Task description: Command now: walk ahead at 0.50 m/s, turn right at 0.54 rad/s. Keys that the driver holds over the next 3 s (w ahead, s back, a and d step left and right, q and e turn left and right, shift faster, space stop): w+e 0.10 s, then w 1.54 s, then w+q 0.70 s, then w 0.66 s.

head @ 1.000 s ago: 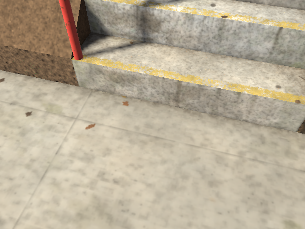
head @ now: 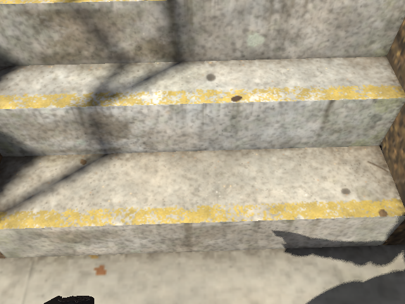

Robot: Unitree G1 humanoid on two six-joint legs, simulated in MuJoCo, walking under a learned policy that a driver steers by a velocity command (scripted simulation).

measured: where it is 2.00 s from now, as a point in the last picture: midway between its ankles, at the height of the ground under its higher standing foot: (259, 196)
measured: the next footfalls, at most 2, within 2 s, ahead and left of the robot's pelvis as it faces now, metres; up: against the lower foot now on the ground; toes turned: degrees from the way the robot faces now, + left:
left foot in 0.44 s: +0.40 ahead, +0.10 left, +0.00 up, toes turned -10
right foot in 0.92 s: +0.49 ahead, -0.14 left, +0.00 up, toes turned -12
